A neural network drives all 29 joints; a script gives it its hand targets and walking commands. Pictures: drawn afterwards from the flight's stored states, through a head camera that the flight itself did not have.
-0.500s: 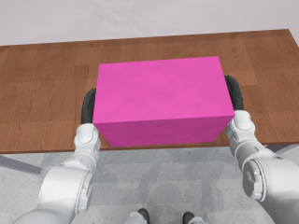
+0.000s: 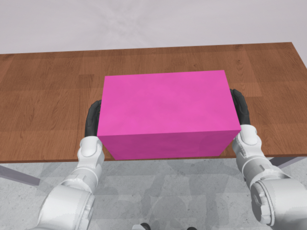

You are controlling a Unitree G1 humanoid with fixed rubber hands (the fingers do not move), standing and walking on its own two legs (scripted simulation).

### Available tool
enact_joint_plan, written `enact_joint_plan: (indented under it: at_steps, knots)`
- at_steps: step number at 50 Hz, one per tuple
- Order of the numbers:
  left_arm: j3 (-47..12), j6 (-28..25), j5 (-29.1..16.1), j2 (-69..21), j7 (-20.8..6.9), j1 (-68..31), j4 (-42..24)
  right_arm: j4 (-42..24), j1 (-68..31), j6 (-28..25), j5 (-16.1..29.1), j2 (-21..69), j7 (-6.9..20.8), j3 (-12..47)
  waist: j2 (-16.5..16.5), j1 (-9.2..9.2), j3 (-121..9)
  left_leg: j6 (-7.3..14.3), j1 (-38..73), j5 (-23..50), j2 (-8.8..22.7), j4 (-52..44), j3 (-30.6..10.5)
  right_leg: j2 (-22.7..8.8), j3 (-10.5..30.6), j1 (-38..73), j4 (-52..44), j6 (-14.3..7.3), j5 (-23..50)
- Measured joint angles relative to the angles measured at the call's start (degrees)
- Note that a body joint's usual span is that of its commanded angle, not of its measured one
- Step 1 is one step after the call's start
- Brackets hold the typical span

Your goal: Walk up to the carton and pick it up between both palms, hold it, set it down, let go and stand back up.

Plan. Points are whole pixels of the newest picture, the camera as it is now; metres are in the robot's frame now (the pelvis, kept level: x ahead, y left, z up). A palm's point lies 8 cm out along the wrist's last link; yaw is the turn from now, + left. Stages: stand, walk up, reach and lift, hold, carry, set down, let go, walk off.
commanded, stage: reach and lift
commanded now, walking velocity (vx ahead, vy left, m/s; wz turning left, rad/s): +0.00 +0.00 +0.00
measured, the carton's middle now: (165, 118) +0.42 +0.00 -0.01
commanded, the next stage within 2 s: none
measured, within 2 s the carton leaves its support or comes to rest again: leaves its support in 0.16 s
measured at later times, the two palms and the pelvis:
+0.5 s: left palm (95, 130) +0.37 +0.18 +0.03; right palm (259, 110) +0.39 -0.22 +0.07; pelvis -0.01 -0.02 +0.01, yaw +1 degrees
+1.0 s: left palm (69, 109) +0.36 +0.20 +0.14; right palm (270, 102) +0.37 -0.20 +0.13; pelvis -0.03 +0.00 +0.04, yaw +1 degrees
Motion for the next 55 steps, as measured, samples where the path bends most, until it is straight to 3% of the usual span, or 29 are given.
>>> enact_joint_plan:
  at_steps: [10,21,41,55]
  knots:
    - [-3.5,2.6,-3.2,0.3,1.5,6.4,-6.7,-7.1,5.2,4.7,4.4,-0.1,0.1,3.9,-0.8,-1.21,0.1,-0.6,3.8,0.3,0.2,-1.8,-0.6,0.4,-0.4,3.9,-1.7,-0.6,0.2]
    - [-4.0,6.9,-3.3,1.6,2.4,7.2,-10.4,-13.6,6.2,11.6,6.1,0.0,-0.8,4.4,-3.2,-2.27,0.3,-1.5,8.1,1.8,0.5,-4.2,-0.4,0.8,0.2,6.9,-2.0,-1.4,0.8]
    - [4.4,20.1,4.4,3.3,-0.1,1.5,-16.4,-21.3,4.1,22.5,2.8,0.5,-4.7,1.5,-3.3,-1.08,4.3,-0.7,22.0,7.8,-1.2,-14.9,0.5,-0.7,1.6,19.6,-10.2,-0.5,5.5]
    - [11.5,31.5,12.1,0.1,-0.6,0.8,-25.6,-24.4,4.6,28.0,-0.9,0.3,-3.0,-4.1,-3.0,-0.92,8.8,0.4,30.7,10.2,-2.2,-20.2,1.1,-1.7,2.4,28.4,-16.1,0.4,8.4]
